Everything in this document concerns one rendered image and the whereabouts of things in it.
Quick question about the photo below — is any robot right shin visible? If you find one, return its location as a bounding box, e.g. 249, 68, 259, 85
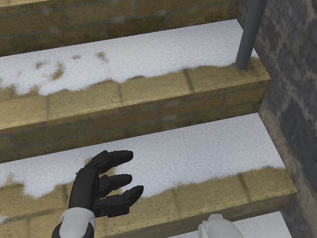
207, 214, 224, 223

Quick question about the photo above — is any right robot thigh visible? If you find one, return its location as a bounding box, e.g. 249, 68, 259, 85
198, 219, 244, 238

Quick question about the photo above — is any robot left hand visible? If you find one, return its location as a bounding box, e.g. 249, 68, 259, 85
66, 150, 144, 218

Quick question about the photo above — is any robot left forearm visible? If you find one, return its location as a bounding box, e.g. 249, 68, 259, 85
52, 207, 96, 238

